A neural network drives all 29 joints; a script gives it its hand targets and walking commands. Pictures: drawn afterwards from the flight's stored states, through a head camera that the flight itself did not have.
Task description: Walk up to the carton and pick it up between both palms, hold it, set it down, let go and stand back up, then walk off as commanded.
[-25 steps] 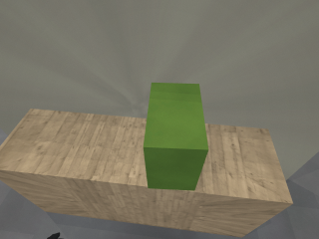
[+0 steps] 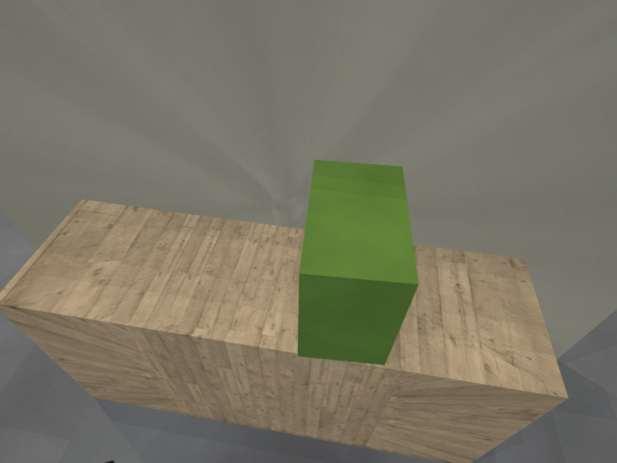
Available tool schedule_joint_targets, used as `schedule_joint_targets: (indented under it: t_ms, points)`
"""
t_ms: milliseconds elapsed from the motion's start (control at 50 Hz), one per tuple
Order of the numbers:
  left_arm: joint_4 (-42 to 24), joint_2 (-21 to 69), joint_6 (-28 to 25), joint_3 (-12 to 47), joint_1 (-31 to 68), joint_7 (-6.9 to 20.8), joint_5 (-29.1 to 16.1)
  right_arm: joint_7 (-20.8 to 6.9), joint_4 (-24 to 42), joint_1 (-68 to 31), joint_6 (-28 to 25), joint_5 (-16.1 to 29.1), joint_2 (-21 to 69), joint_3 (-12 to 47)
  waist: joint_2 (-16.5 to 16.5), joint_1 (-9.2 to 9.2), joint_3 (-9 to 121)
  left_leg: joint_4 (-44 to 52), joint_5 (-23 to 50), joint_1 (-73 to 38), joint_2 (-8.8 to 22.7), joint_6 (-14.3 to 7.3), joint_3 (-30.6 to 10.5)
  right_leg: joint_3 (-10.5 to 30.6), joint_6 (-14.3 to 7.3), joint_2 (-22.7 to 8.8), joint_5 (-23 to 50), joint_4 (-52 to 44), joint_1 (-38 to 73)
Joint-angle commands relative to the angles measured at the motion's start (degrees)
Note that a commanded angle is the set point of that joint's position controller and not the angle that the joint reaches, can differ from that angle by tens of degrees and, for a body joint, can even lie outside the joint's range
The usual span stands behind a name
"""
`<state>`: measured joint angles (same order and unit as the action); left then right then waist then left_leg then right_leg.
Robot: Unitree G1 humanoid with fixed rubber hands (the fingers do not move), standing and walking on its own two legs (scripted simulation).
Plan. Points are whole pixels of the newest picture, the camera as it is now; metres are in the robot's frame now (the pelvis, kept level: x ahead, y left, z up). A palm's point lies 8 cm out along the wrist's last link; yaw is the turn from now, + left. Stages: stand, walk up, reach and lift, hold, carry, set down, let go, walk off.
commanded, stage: walk up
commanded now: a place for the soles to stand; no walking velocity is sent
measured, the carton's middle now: (349, 262) +0.49 -0.08 -0.08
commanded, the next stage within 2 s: reach and lift in 1.18 s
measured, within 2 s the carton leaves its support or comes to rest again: neither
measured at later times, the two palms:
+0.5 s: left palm out of the picture +0.12 +0.28 -0.09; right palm out of the picture +0.12 -0.33 -0.10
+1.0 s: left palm out of the picture +0.15 +0.30 -0.11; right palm (531, 445) +0.17 -0.30 -0.09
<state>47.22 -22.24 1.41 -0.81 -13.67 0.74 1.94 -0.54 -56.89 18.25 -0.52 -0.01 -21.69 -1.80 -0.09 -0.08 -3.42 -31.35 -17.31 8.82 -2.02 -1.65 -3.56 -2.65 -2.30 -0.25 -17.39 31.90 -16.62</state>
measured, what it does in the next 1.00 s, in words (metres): steps on the spot: right foot, then left foot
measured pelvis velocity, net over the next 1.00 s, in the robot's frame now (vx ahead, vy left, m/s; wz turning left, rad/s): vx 0.07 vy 0.00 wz -0.02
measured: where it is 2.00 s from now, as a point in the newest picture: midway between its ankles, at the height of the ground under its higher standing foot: outside the picture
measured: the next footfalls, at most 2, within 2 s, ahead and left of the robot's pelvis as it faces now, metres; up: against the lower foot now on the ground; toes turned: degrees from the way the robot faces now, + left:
right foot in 0.30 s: +0.10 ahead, -0.14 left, +0.00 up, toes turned -1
left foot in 0.60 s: +0.13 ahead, +0.12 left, +0.00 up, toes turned -2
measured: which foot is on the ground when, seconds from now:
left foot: down 0.00-0.32, up 0.34-0.58, down 0.60-1.00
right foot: up 0.00-0.28, down 0.30-1.00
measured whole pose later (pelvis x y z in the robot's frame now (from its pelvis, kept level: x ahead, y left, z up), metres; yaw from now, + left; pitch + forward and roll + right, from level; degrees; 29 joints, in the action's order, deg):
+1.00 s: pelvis +0.07 +0.00 +0.00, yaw -1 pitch -3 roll -1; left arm 47.4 -22.2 -0.7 -0.8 -15.6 0.5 1.9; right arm -0.4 -52.4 8.2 -0.6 0.0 -20.9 -2.0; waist -0.8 0.0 -3.5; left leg -32.8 -15.7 14.1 -0.6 -0.5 -3.1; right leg 2.2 1.3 -0.4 -16.9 30.2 -10.4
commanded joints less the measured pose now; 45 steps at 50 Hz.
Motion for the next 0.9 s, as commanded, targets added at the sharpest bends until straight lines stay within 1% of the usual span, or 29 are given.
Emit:
schedule_joint_targets:
  t_ms: [0,40,80,140,160,180,200,220,240,260,280,300,320,360,380,440,500,520,540,560,580,600,620,660,680,700,740,800,880]
  points:
    - [1.5,-10.8,-0.9,-3.8,-1.0,0.9,-1.4,1.3,7.2,-9.2,-2.5,-2.8,-13.4,-3.3,7.6,0.93,-7.0,23.9,-19.5,13.2,12.2,-5.7,-15.3,6.5,1.4,0.9,-3.4,12.4,-3.0]
    - [0.5,-10.1,-1.9,-3.4,0.5,0.5,-1.3,1.0,7.0,-5.3,-2.5,-2.7,-13.8,-3.9,6.6,-0.95,-3.3,19.7,-7.8,0.7,11.1,-5.8,-14.0,5.5,2.0,1.3,-4.4,9.0,-7.9]
    - [-1.1,-9.6,-2.8,-2.9,2.2,0.0,-1.3,0.8,6.7,-0.6,-2.2,-2.5,-14.9,-4.6,6.5,-3.20,1.2,13.9,7.6,-12.1,12.0,-7.3,-13.3,4.2,2.0,2.0,-6.9,6.7,-12.7]
    - [-2.3,-8.9,-3.9,-2.3,2.3,-0.6,-1.4,0.6,7.9,2.3,-1.8,-2.0,-15.0,-5.2,7.1,-4.67,7.1,7.1,23.2,-20.3,13.9,-9.5,-12.6,2.4,1.7,1.7,-8.8,2.5,-12.6]
    - [-2.4,-8.6,-4.4,-2.3,1.5,-0.9,-1.4,0.6,8.6,1.9,-1.6,-1.9,-15.1,-5.2,7.8,-4.09,7.4,4.7,27.6,-19.2,13.6,-9.8,-11.1,1.4,1.6,1.8,-7.0,-0.2,-10.6]
    - [-1.7,-8.5,-4.8,-2.3,0.1,-1.2,-1.3,0.7,9.3,0.1,-1.3,-1.5,-14.9,-5.1,6.4,-2.73,6.8,2.1,30.0,-16.2,12.6,-9.0,-8.3,0.5,1.2,2.1,-2.2,-5.4,-6.2]
    - [-0.7,-8.4,-5.2,-2.3,-2.8,-1.4,-1.1,0.7,10.4,-2.8,-0.9,-1.2,-14.3,-4.8,6.1,-0.77,7.4,-1.3,31.2,-11.5,10.5,-7.2,-4.3,-0.5,0.7,2.4,5.2,-11.1,0.9]
    - [0.5,-9.6,-5.5,-2.9,-7.0,-1.8,-0.9,0.7,11.4,-5.5,-0.9,-0.7,-12.2,-4.4,4.5,1.64,9.6,-6.1,29.8,-6.2,8.0,-4.6,-1.0,1.4,-0.2,0.8,13.6,-13.9,9.9]
    - [1.4,-12.1,-5.7,-4.0,-11.1,-2.3,-0.6,0.7,12.3,-7.4,-1.1,-0.1,-9.6,-3.2,0.5,4.13,11.9,-12.0,21.2,4.0,4.5,-2.3,0.8,8.7,-2.9,-4.6,19.9,-11.6,20.2]
    - [1.6,-15.3,-5.6,-5.2,-13.3,-2.6,-0.5,0.6,13.4,-7.6,-1.3,0.0,-7.0,-2.3,-7.9,4.80,11.4,-18.8,4.2,17.1,-1.3,-0.2,2.9,23.3,-6.5,-14.2,26.0,-11.7,28.0]
    - [1.0,-15.8,-5.6,-5.1,-11.5,-2.6,-0.9,1.0,12.9,-6.8,-0.8,-0.8,-8.1,-2.5,-7.0,3.26,9.8,-19.5,-15.5,21.7,-0.8,-0.2,1.4,29.2,-9.9,-19.4,26.9,-12.2,28.2]
    - [0.0,-15.4,-5.5,-4.7,-8.0,-2.5,-1.0,1.1,11.1,-3.9,-0.1,-1.5,-10.3,-3.2,-3.2,1.45,8.0,-18.5,-18.1,19.0,2.0,-0.4,-1.4,28.7,-10.8,-19.7,17.0,-12.9,21.7]
    - [-0.8,-16.0,-5.4,-5.0,-5.1,-2.4,-1.0,0.9,10.5,-2.1,-0.1,-1.6,-11.3,-3.5,-3.7,0.55,3.2,-16.8,-18.5,17.1,2.6,-1.0,-1.2,27.6,-11.5,-19.9,9.2,-14.7,14.8]
    - [-1.8,-14.4,-5.5,-4.4,-2.2,-1.9,-0.7,0.1,9.7,-2.3,-0.4,-1.5,-10.5,-3.8,-4.9,-0.79,-2.8,-15.3,-15.6,14.3,3.2,-0.6,-0.2,21.1,-9.8,-16.3,5.2,-17.2,5.3]
    - [-2.2,-13.9,-5.6,-4.1,-1.0,-1.9,-0.6,-0.2,8.9,-1.7,-0.4,-1.4,-9.7,-3.8,-6.0,-1.39,-3.2,-14.1,-12.2,12.5,3.3,0.0,0.5,18.2,-9.1,-14.5,6.9,-17.0,3.5]
    - [-2.8,-12.6,-5.0,-3.4,0.3,-1.7,-0.9,0.0,8.4,-2.9,-0.4,-1.2,-8.4,-3.5,-7.8,-0.92,-1.1,-6.3,-2.9,5.2,2.7,0.8,2.5,12.6,-6.0,-10.2,17.2,-12.9,1.2]
    - [-3.0,-12.0,-3.8,-3.1,1.4,-1.6,-2.0,0.8,7.9,-4.1,-1.1,-0.8,-8.2,-3.2,-6.2,-1.38,3.4,4.2,9.4,-0.9,1.8,1.3,4.1,9.3,-4.2,-8.3,27.6,-5.4,2.9]
    - [-2.9,-11.8,-3.3,-3.1,1.9,-1.5,-2.4,1.2,7.9,-4.1,-1.4,-0.8,-8.7,-3.5,-5.7,-1.53,3.6,7.7,11.4,-2.2,2.2,1.1,3.3,9.2,-3.2,-8.0,27.5,-3.3,2.9]
    - [-2.9,-11.1,-3.0,-3.0,2.5,-1.4,-2.6,1.5,7.5,-4.2,-1.7,-1.1,-9.8,-3.7,-4.5,-1.83,4.1,9.4,12.9,-3.9,4.0,0.5,0.4,9.4,-2.3,-7.3,23.9,-1.8,1.8]
    - [-2.9,-9.8,-2.9,-2.6,1.8,-1.3,-3.0,1.7,7.6,-5.1,-2.0,-1.6,-12.1,-4.0,0.5,-0.82,4.2,10.8,17.3,-3.8,9.2,-1.4,-6.8,8.1,-0.5,-4.2,15.6,0.5,-0.3]
    - [-2.2,-8.6,-2.5,-2.3,0.3,-1.2,-3.3,1.8,8.1,-8.2,-2.3,-1.5,-13.9,-4.0,4.4,0.71,2.9,12.9,13.6,0.9,14.9,-5.1,-14.5,6.2,1.1,0.4,1.9,4.2,-0.2]
    - [-1.1,-8.7,-1.9,-2.1,-1.5,-1.3,-3.2,1.7,8.3,-10.6,-2.5,-1.5,-14.3,-3.8,5.3,1.98,0.6,14.9,4.9,6.2,17.8,-7.5,-16.7,5.8,1.0,0.7,-6.0,4.4,1.0]
    - [-0.2,-9.5,-1.7,-2.1,-2.8,-1.3,-3.1,1.5,8.8,-13.4,-2.5,-1.5,-14.5,-3.4,6.8,2.65,-1.0,14.1,3.3,10.7,17.8,-7.8,-14.7,5.8,0.8,0.0,-7.7,3.2,4.6]
    - [1.2,-10.2,-2.4,-2.3,-3.4,-1.1,-2.4,1.0,9.3,-15.7,-1.9,-1.1,-12.9,-3.0,7.1,3.18,-2.8,12.1,-0.8,12.6,12.7,-4.2,-9.7,7.4,-0.1,-1.0,-0.4,-4.2,5.9]
    - [1.1,-10.9,-2.8,-2.5,-2.2,-0.9,-2.0,1.0,9.4,-14.4,-1.6,-0.9,-12.6,-3.3,5.8,1.72,-2.0,11.0,-1.3,10.8,10.5,-2.8,-8.1,8.2,-0.3,-1.7,3.3,-5.0,5.4]
    - [0.7,-11.2,-2.9,-2.7,-1.0,-0.8,-1.8,1.0,9.4,-13.1,-1.7,-0.9,-12.6,-3.2,5.1,0.92,-0.4,9.2,1.4,8.5,9.6,-2.1,-7.0,8.7,-0.3,-2.4,7.2,-5.0,5.3]
    - [0.5,-11.0,-3.2,-2.5,-0.1,-1.0,-1.7,1.0,9.1,-12.1,-1.9,-0.8,-12.5,-3.2,4.1,0.07,5.0,7.0,7.9,3.2,9.3,-1.9,-6.0,8.6,0.1,-3.1,12.1,-4.2,5.6]
    - [0.5,-11.3,-3.3,-2.3,0.1,-1.1,-1.7,1.0,8.6,-13.0,-1.5,-0.8,-12.3,-3.3,2.6,0.02,4.4,7.6,3.0,2.7,9.1,-2.2,-6.0,9.6,-0.1,-3.3,9.2,-5.8,3.8]
    - [0.6,-11.2,-3.3,-2.1,0.7,-1.0,-1.6,0.9,7.9,-14.6,-1.3,-0.8,-12.1,-3.2,2.8,0.06,2.3,7.8,2.5,3.4,8.5,-2.0,-5.9,10.4,-0.3,-3.4,8.3,-6.8,2.1]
